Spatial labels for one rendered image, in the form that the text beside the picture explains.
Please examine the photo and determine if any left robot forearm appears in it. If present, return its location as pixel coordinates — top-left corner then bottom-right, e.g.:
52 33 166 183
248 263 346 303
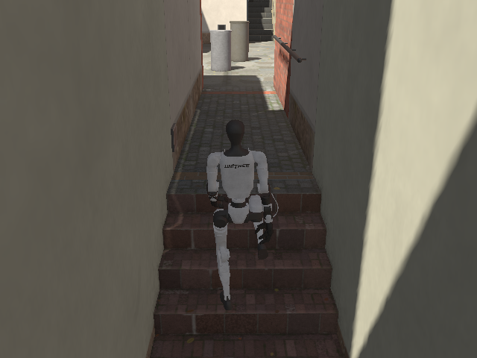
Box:
206 183 218 201

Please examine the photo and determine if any robot right hand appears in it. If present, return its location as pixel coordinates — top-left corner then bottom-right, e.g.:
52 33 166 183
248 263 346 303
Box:
255 222 274 244

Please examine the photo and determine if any right robot forearm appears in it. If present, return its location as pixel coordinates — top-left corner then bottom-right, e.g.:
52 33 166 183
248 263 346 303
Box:
260 183 273 223

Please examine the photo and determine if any robot left hand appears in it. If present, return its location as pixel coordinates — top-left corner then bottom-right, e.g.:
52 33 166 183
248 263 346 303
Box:
211 195 228 208

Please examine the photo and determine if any robot right upper arm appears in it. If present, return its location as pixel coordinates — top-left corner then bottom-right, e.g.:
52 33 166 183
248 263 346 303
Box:
252 151 269 194

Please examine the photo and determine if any robot left upper arm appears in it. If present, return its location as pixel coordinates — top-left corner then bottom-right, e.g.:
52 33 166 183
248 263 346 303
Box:
206 152 221 192

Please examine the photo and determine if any robot left shin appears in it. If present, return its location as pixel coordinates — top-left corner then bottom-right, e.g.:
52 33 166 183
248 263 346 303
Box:
216 250 230 301

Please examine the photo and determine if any left robot thigh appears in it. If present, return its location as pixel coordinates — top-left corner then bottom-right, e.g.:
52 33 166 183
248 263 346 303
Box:
213 209 230 263

